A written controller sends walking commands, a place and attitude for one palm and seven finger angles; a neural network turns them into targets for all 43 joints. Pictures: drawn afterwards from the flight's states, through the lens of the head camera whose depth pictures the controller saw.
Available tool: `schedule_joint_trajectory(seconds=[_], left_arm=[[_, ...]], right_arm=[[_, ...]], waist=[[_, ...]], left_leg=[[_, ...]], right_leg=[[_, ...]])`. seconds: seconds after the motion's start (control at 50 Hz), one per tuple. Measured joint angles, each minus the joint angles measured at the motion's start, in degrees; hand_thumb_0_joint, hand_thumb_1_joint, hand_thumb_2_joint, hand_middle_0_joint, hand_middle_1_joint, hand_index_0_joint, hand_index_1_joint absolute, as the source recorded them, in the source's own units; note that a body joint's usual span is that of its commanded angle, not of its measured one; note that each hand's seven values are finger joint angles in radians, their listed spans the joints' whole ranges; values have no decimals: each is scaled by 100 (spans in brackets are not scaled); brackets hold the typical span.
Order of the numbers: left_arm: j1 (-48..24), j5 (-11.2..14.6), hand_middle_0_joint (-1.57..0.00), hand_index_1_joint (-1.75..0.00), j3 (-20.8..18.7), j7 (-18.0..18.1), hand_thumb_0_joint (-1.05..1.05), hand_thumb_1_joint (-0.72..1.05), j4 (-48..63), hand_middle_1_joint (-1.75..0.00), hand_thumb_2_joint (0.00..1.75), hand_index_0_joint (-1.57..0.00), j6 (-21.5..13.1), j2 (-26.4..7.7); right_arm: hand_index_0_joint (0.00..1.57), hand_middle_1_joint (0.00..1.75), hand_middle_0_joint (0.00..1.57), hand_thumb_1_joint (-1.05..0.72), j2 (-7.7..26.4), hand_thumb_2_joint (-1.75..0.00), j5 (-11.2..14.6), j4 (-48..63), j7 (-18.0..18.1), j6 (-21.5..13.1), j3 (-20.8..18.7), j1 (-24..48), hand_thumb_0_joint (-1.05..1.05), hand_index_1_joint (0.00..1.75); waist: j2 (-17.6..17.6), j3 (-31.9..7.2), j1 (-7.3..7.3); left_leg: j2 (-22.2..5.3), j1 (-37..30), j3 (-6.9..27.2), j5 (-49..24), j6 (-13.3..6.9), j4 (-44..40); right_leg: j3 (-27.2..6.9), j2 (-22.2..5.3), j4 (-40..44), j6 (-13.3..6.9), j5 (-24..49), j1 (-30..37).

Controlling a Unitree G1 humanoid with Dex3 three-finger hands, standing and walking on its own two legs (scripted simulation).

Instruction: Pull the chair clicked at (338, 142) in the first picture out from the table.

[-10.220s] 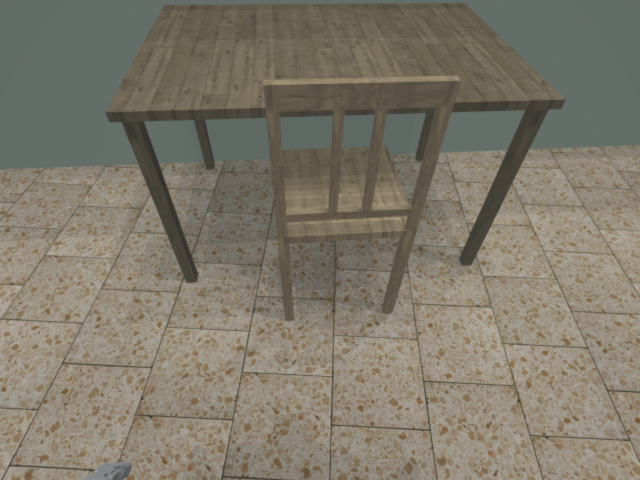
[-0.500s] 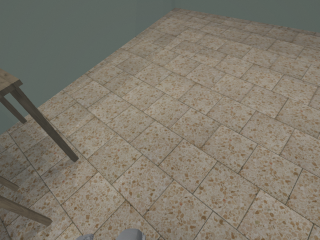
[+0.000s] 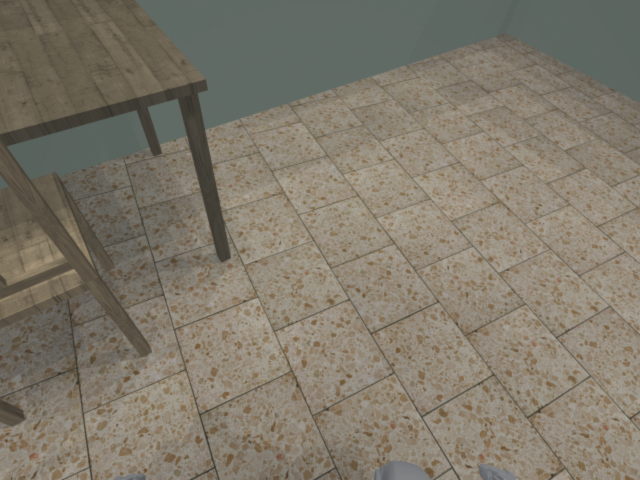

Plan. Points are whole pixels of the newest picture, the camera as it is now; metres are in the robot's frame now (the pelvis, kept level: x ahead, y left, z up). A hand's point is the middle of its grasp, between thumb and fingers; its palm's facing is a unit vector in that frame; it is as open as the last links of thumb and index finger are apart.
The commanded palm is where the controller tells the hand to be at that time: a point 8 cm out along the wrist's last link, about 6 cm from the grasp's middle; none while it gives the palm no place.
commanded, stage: turn to face it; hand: left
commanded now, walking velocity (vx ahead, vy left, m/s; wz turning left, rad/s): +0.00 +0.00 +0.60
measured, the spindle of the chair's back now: out of the picture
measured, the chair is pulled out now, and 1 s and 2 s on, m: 0.00 0.00 0.00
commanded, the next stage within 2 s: take the last steps up to it in 0.98 s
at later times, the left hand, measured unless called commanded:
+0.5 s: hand out of the picture +0.04 +0.15 -0.13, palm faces +0.29 -0.91 -0.30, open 7.4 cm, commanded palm none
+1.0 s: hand out of the picture -0.12 +0.20 -0.17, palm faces +0.57 -0.78 -0.24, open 7.4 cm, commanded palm none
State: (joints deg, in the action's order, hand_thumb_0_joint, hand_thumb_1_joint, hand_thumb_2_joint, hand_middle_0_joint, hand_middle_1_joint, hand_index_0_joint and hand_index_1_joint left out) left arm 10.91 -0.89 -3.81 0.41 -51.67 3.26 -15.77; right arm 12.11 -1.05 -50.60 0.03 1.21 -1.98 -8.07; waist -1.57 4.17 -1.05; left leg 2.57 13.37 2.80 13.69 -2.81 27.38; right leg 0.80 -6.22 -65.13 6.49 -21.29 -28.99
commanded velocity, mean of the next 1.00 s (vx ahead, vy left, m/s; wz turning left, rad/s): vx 0.00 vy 0.00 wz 0.47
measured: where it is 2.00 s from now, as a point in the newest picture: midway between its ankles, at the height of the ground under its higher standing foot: outside the picture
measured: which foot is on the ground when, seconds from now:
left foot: down 0.00-0.26, up 0.28-0.74, down 0.76-1.00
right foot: up 0.00-0.24, down 0.26-0.76, up 0.78-1.00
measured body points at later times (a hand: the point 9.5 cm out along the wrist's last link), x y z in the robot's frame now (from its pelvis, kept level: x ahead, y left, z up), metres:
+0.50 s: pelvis +0.00 -0.07 +0.00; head +0.03 -0.10 +0.45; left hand +0.02 +0.19 -0.11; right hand +0.10 -0.32 -0.17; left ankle -0.08 +0.09 -0.63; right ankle +0.02 -0.16 -0.74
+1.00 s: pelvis -0.03 +0.00 +0.00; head -0.02 +0.03 +0.45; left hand -0.15 +0.24 -0.15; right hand +0.20 -0.14 -0.12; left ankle -0.08 +0.07 -0.74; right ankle +0.03 -0.15 -0.65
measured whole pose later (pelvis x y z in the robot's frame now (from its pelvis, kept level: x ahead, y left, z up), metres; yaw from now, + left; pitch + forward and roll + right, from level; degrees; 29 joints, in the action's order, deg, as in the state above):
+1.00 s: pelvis -0.03 +0.00 +0.00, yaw +32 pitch -1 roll -1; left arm 13.8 -0.8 -3.3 0.7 -55.1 3.4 -15.0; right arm 10.7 -1.0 -52.1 0.8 0.6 -1.2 -7.2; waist -1.5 3.8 -1.9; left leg 1.5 11.7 -1.0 14.4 -3.2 26.9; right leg 2.2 -6.1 -64.3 5.3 -22.7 -26.8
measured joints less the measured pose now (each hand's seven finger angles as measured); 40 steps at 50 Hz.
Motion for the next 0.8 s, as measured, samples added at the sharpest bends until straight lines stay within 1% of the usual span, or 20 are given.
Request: schedule_joint_trajectory(seconds=[0.08,0.16,0.22,0.26,0.28,0.3,0.32,0.34,0.36,0.4,0.44,0.48,0.52,0.58,0.66,0.72,0.74,0.76,0.78,0.8], left_arm=[[-202,8,-20,-30,20,14,1,91,121,-30,90,-20,-5,74],[-399,38,-20,-30,55,32,1,91,225,-30,90,-20,-13,159],[-504,78,-20,-30,98,39,1,91,327,-30,90,-20,-75,246],[-499,99,-20,-30,139,37,1,91,413,-30,90,-20,-167,288],[-499,82,-20,-30,155,49,1,91,419,-30,90,-20,-228,339],[-490,58,-20,-30,188,56,1,91,414,-30,90,-20,-261,399],[-453,42,-20,-30,233,57,1,91,415,-30,90,-20,-266,444],[-392,36,-20,-30,259,62,1,91,405,-30,90,-20,-270,489],[-319,36,-20,-30,269,66,1,91,389,-30,90,-20,-263,530],[-179,40,-20,-30,280,66,1,91,338,-30,90,-20,-240,583],[-68,37,-20,-30,284,64,1,91,276,-30,90,-20,-236,609],[28,30,-20,-30,282,66,1,91,226,-30,90,-20,-246,622],[116,18,-20,-30,275,69,1,91,177,-30,90,-20,-260,631],[252,-13,-20,-30,260,68,1,91,107,-30,90,-20,-269,626],[419,-63,-20,-30,214,56,1,91,-8,-30,90,-20,-240,542],[536,-79,-20,-30,147,47,1,91,-100,-30,90,-20,-207,406],[583,-68,-20,-30,120,44,1,91,-137,-30,90,-20,-191,351],[657,-43,-20,-30,98,39,1,91,-157,-30,90,-20,-170,298],[678,-11,-20,-30,68,34,1,91,-204,-30,90,-20,-127,215],[654,3,-20,-30,46,50,1,91,-266,-30,90,-20,-50,130]], right_arm=[[21,30,20,-90,-73,-89,-23,-68,-18,35,-12,-225,0,30],[21,30,20,-90,-80,-89,-49,-138,-14,68,-60,-447,0,30],[21,30,20,-90,-22,-89,-57,-204,-5,122,-121,-591,0,30],[21,30,20,-90,28,-89,-30,-243,-2,157,-171,-702,1,30],[21,30,20,-90,80,-89,0,-273,-4,170,-209,-736,1,30],[21,30,20,-90,134,-89,12,-312,3,199,-254,-753,1,30],[21,30,20,-90,179,-89,5,-333,8,237,-295,-783,1,30],[20,30,20,-90,224,-89,-11,-361,2,269,-327,-812,1,30],[20,30,20,-90,266,-89,-28,-392,-14,298,-358,-829,1,30],[20,30,20,-91,340,-89,-51,-433,-59,334,-401,-836,1,30],[20,30,20,-91,384,-89,-56,-448,-94,349,-420,-824,1,30],[20,30,20,-91,403,-89,-60,-461,-114,365,-424,-798,1,30],[20,30,20,-91,411,-89,-60,-477,-125,392,-421,-745,1,30],[20,30,19,-91,417,-89,-53,-491,-125,424,-399,-598,1,30],[20,30,19,-91,391,-89,-21,-434,-117,388,-331,-298,1,30],[20,30,19,-91,340,-89,8,-322,-101,286,-257,-59,1,30],[20,30,19,-91,324,-89,11,-268,-99,236,-232,0,1,30],[20,30,19,-91,330,-89,8,-199,-106,171,-204,37,1,30],[20,30,19,-91,287,-89,-1,-164,-97,96,-198,100,1,30],[20,30,19,-91,224,-89,8,-137,-85,48,-171,160,1,30]], waist=[[61,-84,123],[177,-94,283],[316,-87,387],[374,-121,406],[468,-107,401],[553,-85,416],[582,-89,435],[591,-111,443],[590,-134,441],[582,-165,439],[552,-167,447],[500,-151,430],[444,-121,384],[365,-53,288],[236,62,123],[118,123,-21],[87,121,-48],[87,84,-70],[8,79,-73],[-89,103,-103]], left_leg=[[101,19,241,-84,25,-84],[171,143,502,-105,110,-14],[218,306,729,-73,223,148],[295,465,863,10,327,372],[273,576,895,141,351,619],[265,739,839,621,414,1098],[291,944,704,1050,462,1733],[299,1136,558,1247,496,2367],[265,1290,416,1258,534,2930],[106,1501,190,1007,611,3756],[-67,1602,90,728,683,4183],[-216,1618,55,574,746,4317],[-331,1578,36,542,794,4244],[-450,1438,-56,704,830,3830],[-492,1060,-341,1033,779,2713],[-419,660,-580,1044,669,1712],[-384,475,-651,812,627,1265],[-376,256,-703,371,566,749],[-316,259,-710,275,416,692],[-253,304,-709,389,262,828]], right_leg=[[-102,91,508,20,-32,113],[-140,267,1232,-17,-273,379],[-126,444,2105,-81,-247,754],[-84,507,3084,-125,277,1188],[1,556,3297,-415,433,1298],[102,559,3258,-606,431,1320],[192,499,3217,-713,381,1350],[269,425,3239,-760,347,1411],[330,358,3313,-771,346,1493],[442,255,3495,-756,403,1648],[573,168,3631,-745,459,1758],[709,86,3706,-741,482,1825],[844,11,3739,-732,484,1862],[1038,-103,3726,-696,465,1872],[1262,-281,3573,-594,390,1813],[1406,-419,3301,-471,261,1710],[1458,-467,3157,-415,187,1664],[1501,-502,2931,-354,77,1574],[1374,-546,2524,-289,-125,1403],[1093,-510,2021,-244,-544,1207]])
